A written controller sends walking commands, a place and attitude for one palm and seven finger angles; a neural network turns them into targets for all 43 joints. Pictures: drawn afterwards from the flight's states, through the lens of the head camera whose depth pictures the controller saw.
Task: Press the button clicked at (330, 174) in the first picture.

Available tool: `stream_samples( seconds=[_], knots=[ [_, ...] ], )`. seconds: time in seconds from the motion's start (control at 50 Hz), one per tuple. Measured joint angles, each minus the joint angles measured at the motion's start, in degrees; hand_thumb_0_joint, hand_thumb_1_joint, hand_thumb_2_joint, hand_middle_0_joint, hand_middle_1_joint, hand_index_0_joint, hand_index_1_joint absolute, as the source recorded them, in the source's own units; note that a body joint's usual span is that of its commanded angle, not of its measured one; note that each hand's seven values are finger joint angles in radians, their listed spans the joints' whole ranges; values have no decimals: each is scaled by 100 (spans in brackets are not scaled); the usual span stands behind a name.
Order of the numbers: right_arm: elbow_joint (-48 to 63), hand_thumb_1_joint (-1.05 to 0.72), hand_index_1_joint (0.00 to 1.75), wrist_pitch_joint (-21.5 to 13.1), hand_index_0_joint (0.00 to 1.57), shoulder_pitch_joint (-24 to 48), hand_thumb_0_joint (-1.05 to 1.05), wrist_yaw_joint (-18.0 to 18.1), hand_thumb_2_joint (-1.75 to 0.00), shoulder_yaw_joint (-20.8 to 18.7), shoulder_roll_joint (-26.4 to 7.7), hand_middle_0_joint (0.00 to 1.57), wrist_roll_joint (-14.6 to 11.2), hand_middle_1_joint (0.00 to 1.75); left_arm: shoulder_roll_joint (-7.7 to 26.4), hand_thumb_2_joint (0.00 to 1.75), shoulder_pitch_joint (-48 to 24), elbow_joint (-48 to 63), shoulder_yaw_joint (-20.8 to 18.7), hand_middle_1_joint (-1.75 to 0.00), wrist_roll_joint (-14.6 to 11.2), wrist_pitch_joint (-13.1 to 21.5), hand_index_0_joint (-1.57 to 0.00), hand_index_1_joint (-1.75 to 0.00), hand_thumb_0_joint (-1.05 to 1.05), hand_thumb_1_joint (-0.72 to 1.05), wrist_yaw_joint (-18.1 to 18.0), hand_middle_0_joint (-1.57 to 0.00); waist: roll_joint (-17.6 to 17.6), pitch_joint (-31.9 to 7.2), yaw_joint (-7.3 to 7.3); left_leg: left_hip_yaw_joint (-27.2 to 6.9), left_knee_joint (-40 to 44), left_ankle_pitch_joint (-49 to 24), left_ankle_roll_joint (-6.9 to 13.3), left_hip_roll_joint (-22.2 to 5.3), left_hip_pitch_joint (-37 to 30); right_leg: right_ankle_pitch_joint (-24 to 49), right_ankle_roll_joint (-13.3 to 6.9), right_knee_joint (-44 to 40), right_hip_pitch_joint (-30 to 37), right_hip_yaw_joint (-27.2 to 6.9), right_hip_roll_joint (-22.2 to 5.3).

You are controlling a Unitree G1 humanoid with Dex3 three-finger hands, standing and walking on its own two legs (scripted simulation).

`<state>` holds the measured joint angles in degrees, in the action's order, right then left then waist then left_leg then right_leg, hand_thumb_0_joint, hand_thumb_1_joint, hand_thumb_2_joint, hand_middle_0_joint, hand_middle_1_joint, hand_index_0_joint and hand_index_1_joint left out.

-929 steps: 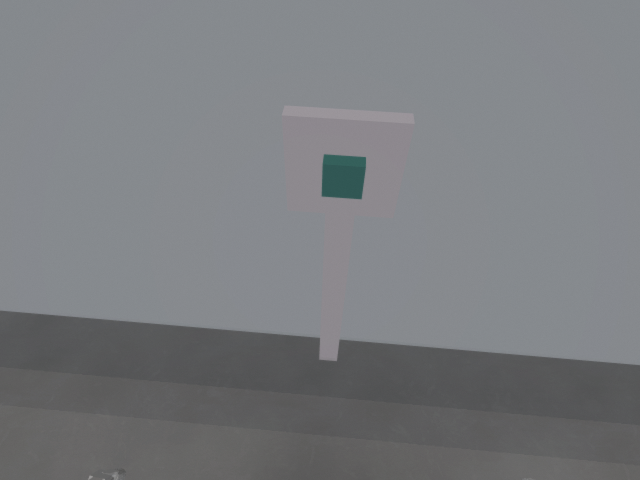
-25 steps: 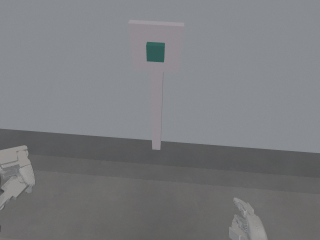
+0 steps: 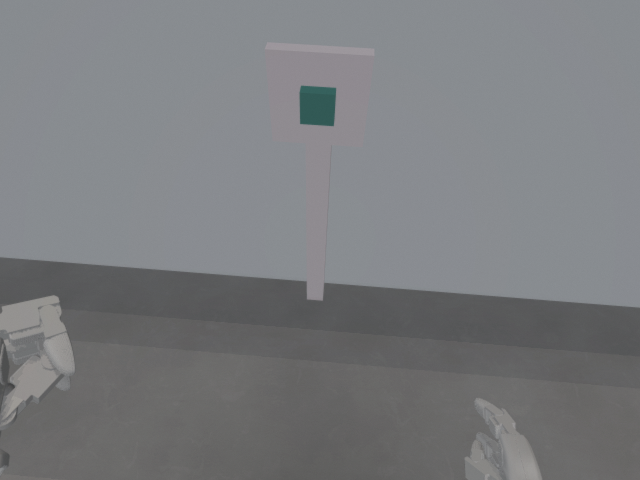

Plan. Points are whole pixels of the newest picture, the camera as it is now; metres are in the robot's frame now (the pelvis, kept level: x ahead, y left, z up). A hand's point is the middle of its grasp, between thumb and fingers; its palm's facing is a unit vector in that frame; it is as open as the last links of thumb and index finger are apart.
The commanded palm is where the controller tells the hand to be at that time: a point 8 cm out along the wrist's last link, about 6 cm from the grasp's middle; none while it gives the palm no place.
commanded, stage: let the arm hang, fingers relaxed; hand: left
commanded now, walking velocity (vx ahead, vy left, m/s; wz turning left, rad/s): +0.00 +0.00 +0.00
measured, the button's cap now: (317, 105) +0.78 +0.06 +0.05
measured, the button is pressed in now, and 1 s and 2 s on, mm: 0 0 0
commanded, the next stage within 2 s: stand and wait in 1.10 s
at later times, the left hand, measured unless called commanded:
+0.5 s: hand out of the picture -0.06 +0.19 -0.18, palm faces +0.03 -0.97 -0.24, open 4.7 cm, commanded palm none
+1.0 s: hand out of the picture -0.02 +0.15 -0.18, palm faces +0.05 -0.98 -0.17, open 7.3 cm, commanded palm none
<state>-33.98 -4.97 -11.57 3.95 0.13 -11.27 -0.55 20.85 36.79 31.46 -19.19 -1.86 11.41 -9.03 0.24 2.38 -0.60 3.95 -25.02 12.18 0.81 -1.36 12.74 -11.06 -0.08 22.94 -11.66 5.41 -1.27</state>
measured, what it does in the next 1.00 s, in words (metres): stands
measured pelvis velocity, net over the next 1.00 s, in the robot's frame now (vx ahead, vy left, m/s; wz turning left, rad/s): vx -0.01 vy -0.01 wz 0.01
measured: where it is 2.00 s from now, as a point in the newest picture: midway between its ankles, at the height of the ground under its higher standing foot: outside the picture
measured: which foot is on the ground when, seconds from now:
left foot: down 0.00-1.00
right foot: down 0.00-1.00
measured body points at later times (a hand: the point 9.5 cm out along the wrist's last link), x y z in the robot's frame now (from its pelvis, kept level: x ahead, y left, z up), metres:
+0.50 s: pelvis -0.02 -0.01 +0.00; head +0.01 +0.00 +0.45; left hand -0.06 +0.24 -0.16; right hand -0.05 -0.23 -0.16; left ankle +0.01 +0.11 -0.74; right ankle +0.01 -0.12 -0.74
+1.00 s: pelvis -0.01 -0.01 +0.00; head +0.00 -0.01 +0.45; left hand -0.02 +0.20 -0.17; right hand -0.03 -0.20 -0.17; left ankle +0.01 +0.11 -0.74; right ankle +0.01 -0.12 -0.74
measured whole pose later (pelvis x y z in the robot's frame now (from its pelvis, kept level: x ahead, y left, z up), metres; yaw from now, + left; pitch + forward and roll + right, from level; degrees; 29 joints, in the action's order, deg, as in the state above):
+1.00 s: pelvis -0.01 -0.01 +0.00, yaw +0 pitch -2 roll +0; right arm -64.5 0.4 -18.2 2.0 -0.5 -5.1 0.9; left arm 6.7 16.2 -65.4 -1.0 1.0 0.1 -2.3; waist 0.0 2.1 0.2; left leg 3.5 -25.4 11.7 0.4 -1.1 12.2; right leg -12.0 -0.9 25.4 -11.9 5.8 -1.6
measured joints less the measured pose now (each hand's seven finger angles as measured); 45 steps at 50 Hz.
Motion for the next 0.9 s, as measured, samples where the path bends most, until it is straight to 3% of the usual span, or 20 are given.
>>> stream_samples(
  seconds=[0.04, 0.08, 0.14, 0.22, 0.3, 0.44, 0.7, 0.9],
  knots=[
    [-315, -90, 30, -175, 21, 61, 1, -256, -90, -57, -191, 20, 0, 30, 117, 90, -480, -892, 352, -150, 195, 41, -130, -150, 0, 89, 267, -130, 132, -103, -41, -67, -247, 53, 19, 32, 262, -79, 3, 246, -225, 66, -51],
    [-679, -90, 30, -12, 21, 224, 1, -424, -90, -71, -443, 20, 39, 30, 106, 90, -1168, -2422, 866, -149, 308, -373, -129, -149, 0, 89, 559, -129, 308, -185, -86, -83, -509, 142, 55, 76, 464, -213, 12, 568, -444, 77, -118],
    [-1062, -90, 30, 271, 21, 419, 1, -491, -90, -51, -604, 20, 113, 30, -146, 90, -1909, -4796, 1402, -145, 396, -1037, -125, -145, 0, 90, 767, -125, 401, -181, 15, -44, -720, 223, 86, 112, 577, -343, 28, 898, -625, 29, -176],
    [-1393, -90, 30, 478, 21, 333, 1, -457, -90, -31, -479, 20, 171, 30, -577, 90, -2241, -6990, 1831, -135, 395, -1441, -114, -135, 0, 90, 828, -114, 140, -7, 194, 18, -689, 190, 52, 120, 492, -382, -9, 1024, -635, -37, -189],
    [-1897, -91, 30, 602, 20, -32, 1, -400, -90, 19, -253, 20, 184, 30, -920, 90, -2213, -8243, 1942, -124, 386, -1473, -102, -122, 1, 90, 664, -101, -130, 139, 193, -34, -514, 89, 2, 59, 367, -263, -54, 785, -468, 20, -112],
    [-2710, -91, 30, 742, 20, -666, 1, -319, -90, -5, 119, 20, 180, 30, -798, 90, -1986, -9211, 1821, -98, 287, -1309, -77, -97, 1, 90, 748, -77, -95, 232, 24, -170, -251, -67, -51, -5, 256, -39, -115, 308, -217, 165, -14],
    [-3077, -91, 30, 627, 20, -855, 0, -250, -90, -16, 574, 20, 145, 30, -1272, 90, -1859, -9790, 1857, -47, 267, -1214, -34, -46, 0, 91, 702, -34, 93, 126, 87, -66, -60, -106, -29, 35, 43, -46, -86, 266, -109, 63, -48],
    [-3046, -91, 30, 548, 20, -683, 0, -213, -90, -45, 691, 20, 156, 30, -1462, 90, -2065, -9720, 1840, -33, 302, -1171, -22, -32, 1, 92, 658, -22, -14, -32, 101, -33, -61, -58, -39, 20, -20, -90, -87, 288, -71, 28, -35]
  ],
)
